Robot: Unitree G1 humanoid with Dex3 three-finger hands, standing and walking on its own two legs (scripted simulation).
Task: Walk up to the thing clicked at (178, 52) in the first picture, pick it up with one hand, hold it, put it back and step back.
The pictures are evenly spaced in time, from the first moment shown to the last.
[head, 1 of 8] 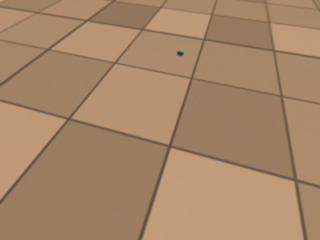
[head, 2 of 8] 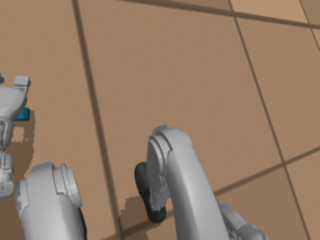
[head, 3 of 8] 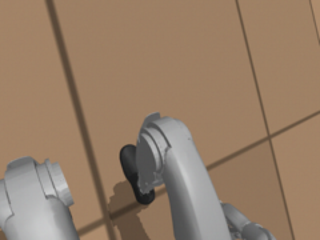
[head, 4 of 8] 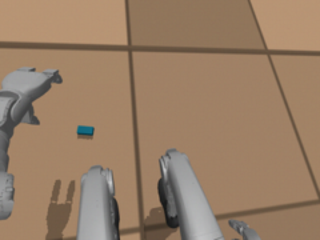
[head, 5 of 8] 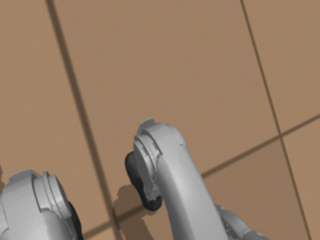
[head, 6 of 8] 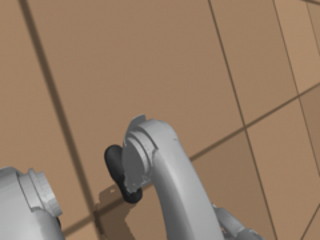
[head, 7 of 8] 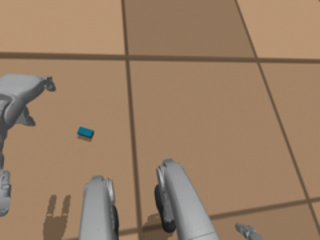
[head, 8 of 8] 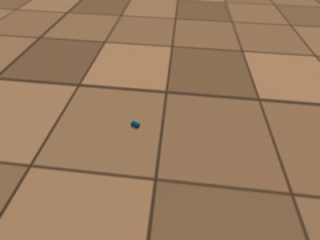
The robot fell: no
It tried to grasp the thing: yes
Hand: left
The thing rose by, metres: 0.00
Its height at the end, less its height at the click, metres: +0.00
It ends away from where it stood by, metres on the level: 0.02
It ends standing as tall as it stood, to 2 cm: yes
